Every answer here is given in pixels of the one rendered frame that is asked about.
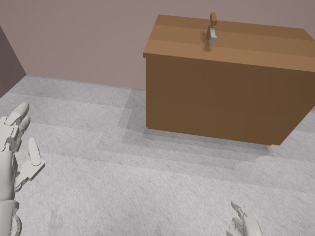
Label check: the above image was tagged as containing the left robot forearm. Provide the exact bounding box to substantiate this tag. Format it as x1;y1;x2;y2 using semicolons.
0;200;22;236

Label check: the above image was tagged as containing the counter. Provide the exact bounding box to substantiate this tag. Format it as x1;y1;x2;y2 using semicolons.
143;12;315;146

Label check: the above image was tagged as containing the robot left hand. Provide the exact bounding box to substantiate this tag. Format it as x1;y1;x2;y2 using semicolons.
0;101;45;201

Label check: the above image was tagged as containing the tap lever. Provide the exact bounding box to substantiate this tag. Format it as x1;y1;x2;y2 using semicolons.
210;28;217;43

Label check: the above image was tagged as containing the robot right hand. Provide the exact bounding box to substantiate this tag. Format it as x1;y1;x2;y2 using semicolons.
226;200;263;236

